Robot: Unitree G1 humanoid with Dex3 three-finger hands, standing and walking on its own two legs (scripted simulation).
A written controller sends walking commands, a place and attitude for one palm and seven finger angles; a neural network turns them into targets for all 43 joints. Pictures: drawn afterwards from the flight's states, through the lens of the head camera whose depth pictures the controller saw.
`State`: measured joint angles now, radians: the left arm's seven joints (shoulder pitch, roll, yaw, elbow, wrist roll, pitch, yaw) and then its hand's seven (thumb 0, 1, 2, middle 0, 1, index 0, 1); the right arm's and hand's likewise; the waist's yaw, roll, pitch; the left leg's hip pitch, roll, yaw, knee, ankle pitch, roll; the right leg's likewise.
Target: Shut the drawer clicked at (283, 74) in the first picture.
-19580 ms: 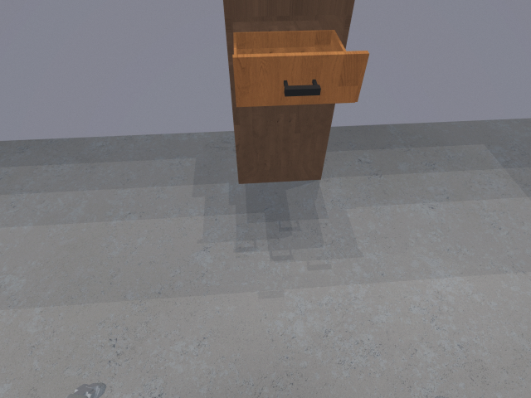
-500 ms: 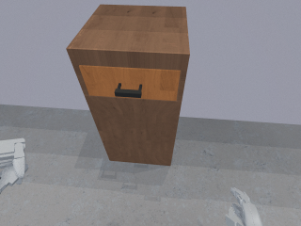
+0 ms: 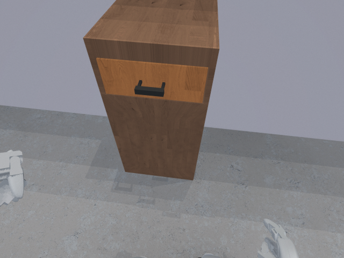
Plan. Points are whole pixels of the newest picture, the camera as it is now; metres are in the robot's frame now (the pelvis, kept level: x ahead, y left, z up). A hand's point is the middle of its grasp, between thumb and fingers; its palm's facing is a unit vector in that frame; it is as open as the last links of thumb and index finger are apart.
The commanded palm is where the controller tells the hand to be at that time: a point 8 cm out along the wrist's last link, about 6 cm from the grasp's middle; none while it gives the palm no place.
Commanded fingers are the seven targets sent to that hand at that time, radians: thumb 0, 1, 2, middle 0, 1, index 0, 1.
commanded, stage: step back with the hand held close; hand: left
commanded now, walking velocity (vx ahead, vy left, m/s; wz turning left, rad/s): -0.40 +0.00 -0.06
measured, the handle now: (150, 87) +0.67 +0.12 -0.01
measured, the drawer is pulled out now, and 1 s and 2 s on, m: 0.00 0.00 0.00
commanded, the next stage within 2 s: stop stepping back and stand still in 0.62 s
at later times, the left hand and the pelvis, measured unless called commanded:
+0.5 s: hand out of the picture +0.13 +0.25 +0.18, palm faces +0.34 -0.79 -0.51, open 3.3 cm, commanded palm +0.06 +0.30 +0.20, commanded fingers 0.00 0.90 0.90 -1.40 -1.60 -1.40 -1.60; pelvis -0.06 +0.01 +0.01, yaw +2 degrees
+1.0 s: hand out of the picture +0.05 +0.23 +0.18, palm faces +0.27 -0.85 -0.46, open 3.3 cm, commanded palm -0.01 +0.28 +0.20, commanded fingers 0.00 0.90 0.90 -1.40 -1.60 -1.40 -1.60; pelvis -0.17 +0.01 +0.02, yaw -5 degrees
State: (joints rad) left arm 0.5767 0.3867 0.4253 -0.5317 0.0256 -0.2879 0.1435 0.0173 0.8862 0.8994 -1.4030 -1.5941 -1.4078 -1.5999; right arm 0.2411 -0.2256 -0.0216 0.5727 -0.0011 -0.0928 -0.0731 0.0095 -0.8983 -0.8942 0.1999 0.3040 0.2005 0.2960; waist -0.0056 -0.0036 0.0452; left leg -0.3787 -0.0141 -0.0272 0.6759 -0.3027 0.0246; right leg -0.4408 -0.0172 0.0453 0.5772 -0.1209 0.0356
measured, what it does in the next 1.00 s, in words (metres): walks backwards: right foot, then right foot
